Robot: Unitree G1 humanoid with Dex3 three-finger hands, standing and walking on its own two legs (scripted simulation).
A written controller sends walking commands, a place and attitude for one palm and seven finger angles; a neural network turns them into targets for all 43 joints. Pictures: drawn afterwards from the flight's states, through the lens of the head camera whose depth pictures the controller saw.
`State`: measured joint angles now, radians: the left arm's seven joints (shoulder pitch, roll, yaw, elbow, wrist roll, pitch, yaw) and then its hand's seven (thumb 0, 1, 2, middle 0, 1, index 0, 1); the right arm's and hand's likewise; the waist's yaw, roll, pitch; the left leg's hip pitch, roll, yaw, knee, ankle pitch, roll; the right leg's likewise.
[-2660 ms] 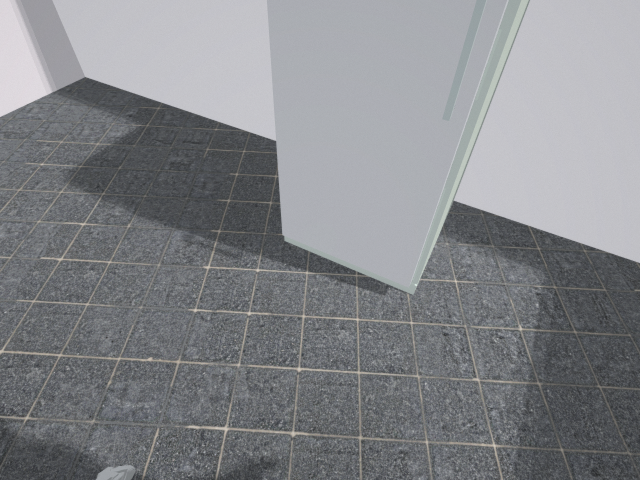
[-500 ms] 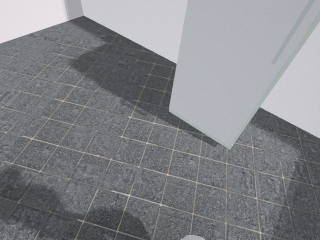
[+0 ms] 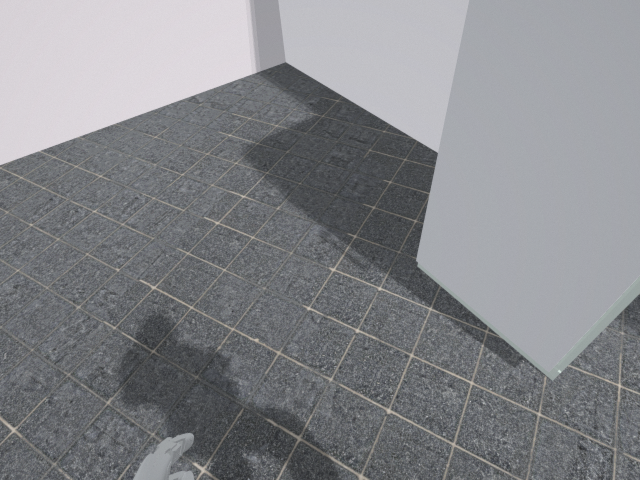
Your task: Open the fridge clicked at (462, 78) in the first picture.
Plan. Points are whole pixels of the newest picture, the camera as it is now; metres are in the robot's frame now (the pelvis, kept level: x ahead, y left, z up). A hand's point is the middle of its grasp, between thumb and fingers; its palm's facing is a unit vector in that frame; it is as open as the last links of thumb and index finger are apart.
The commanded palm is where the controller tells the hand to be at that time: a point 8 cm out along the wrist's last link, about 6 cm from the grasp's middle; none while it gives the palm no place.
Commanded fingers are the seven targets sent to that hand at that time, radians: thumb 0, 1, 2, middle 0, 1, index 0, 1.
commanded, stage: walk to a spot facing it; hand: right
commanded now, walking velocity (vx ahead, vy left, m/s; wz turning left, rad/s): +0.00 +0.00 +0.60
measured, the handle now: out of the picture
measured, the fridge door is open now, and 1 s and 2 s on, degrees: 0 0 0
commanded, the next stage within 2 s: none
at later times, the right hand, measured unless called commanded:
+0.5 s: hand (432, 386) +0.30 -0.17 -0.18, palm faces -0.32 +0.94 -0.13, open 7.4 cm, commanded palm none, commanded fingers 0.00 -0.90 -0.90 0.20 0.30 0.20 0.30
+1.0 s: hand (449, 304) +0.46 -0.24 -0.18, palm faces -0.47 +0.85 -0.24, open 7.4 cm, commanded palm none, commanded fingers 0.00 -0.90 -0.90 0.20 0.30 0.20 0.30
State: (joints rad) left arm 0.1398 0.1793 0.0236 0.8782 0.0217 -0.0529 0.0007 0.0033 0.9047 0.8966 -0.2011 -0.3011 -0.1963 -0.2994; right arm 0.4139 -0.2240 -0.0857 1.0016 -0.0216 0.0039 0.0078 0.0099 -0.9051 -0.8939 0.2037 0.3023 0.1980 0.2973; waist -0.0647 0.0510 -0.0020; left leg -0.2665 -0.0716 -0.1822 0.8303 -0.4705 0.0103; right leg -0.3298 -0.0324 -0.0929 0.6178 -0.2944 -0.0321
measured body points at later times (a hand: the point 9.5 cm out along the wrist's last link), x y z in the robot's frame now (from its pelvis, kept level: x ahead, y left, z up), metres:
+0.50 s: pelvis +0.14 -0.04 -0.01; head +0.21 -0.05 +0.44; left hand -0.01 +0.14 -0.14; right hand +0.32 -0.22 -0.17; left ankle +0.16 +0.06 -0.70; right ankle +0.02 -0.09 -0.73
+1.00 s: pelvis +0.28 -0.09 +0.00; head +0.33 -0.10 +0.44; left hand +0.27 +0.19 -0.11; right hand +0.48 -0.28 -0.16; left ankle +0.15 +0.01 -0.67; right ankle +0.37 -0.17 -0.73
